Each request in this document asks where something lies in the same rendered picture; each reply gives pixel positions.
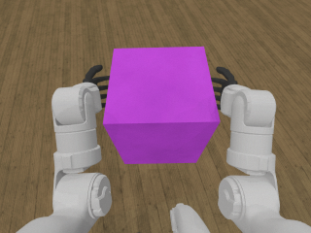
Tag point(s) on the left robot forearm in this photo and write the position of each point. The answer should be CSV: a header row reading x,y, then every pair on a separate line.
x,y
74,110

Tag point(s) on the robot left upper arm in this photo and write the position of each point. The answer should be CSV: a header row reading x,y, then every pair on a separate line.
x,y
79,201

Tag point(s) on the right robot hand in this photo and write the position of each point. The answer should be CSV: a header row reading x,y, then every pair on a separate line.
x,y
229,81

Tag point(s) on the robot right thigh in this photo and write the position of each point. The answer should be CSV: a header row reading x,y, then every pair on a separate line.
x,y
184,219

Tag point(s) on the right robot forearm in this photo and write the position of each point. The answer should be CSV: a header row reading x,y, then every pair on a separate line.
x,y
252,116

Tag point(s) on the robot right upper arm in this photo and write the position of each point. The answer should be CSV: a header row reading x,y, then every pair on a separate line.
x,y
252,203

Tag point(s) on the carton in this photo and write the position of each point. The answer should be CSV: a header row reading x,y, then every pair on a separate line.
x,y
160,106

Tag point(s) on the left robot hand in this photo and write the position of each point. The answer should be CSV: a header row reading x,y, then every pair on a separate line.
x,y
89,79

